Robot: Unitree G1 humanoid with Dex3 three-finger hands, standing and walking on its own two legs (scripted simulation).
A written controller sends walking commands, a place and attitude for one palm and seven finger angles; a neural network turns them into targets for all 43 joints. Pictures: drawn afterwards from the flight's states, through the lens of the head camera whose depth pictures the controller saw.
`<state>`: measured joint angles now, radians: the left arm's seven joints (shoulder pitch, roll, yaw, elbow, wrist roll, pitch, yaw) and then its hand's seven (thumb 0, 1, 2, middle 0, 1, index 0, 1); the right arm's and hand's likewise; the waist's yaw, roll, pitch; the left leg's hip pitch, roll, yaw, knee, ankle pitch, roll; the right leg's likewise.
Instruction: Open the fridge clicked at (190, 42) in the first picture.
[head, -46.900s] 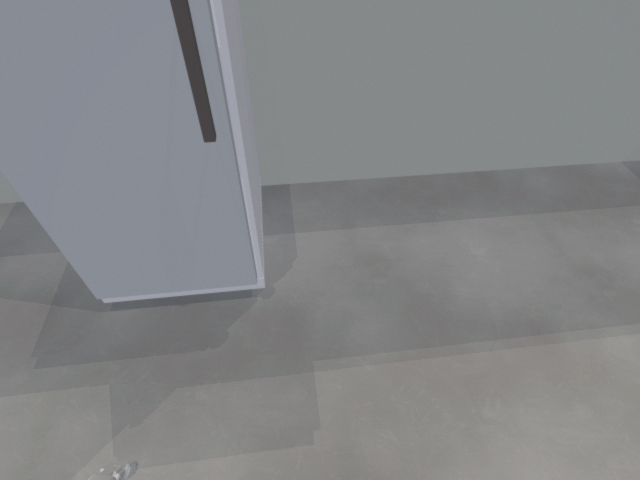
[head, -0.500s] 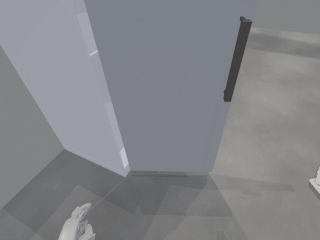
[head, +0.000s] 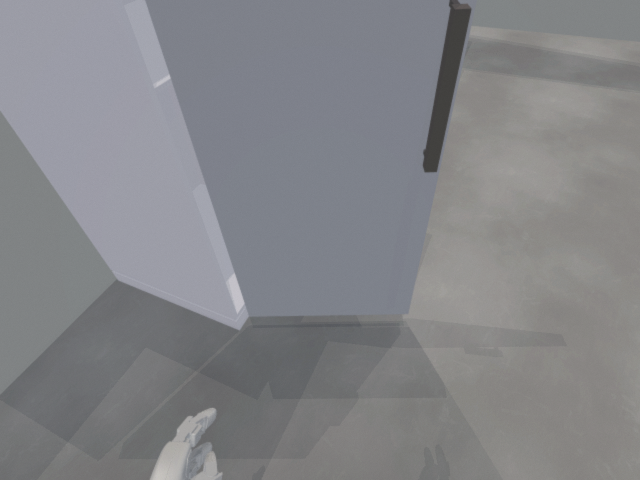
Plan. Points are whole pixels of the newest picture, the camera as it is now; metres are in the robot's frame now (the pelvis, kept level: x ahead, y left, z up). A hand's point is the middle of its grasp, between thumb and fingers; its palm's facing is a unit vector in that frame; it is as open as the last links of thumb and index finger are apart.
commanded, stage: let the arm hang, fingers relaxed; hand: right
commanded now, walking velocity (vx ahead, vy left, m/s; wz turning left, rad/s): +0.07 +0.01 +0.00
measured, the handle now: (440, 94) +0.75 -0.16 +0.13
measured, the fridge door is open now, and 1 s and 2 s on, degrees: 66 66 66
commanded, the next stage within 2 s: look to check the result in 1.20 s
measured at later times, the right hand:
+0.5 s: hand out of the picture +0.04 -0.20 -0.18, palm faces +0.11 +0.98 -0.19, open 6.8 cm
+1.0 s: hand out of the picture +0.07 -0.22 -0.16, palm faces +0.04 +0.97 -0.22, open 7.4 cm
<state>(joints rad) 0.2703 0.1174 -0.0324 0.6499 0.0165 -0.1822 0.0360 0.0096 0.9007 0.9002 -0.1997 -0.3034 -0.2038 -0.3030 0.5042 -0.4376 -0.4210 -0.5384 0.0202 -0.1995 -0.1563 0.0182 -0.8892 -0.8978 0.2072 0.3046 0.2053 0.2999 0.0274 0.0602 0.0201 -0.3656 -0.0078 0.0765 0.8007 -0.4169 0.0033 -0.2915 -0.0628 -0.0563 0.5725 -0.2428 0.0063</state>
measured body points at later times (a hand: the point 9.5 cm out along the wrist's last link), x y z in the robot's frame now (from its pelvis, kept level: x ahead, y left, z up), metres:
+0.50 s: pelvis +0.02 -0.01 +0.00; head +0.05 -0.04 +0.45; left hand +0.10 +0.23 -0.13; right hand +0.04 -0.25 -0.16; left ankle +0.03 +0.09 -0.73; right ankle +0.05 -0.13 -0.73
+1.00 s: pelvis +0.03 -0.03 +0.01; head +0.04 -0.03 +0.46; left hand +0.08 +0.20 -0.14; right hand +0.07 -0.27 -0.14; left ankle +0.03 +0.09 -0.73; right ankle +0.05 -0.13 -0.73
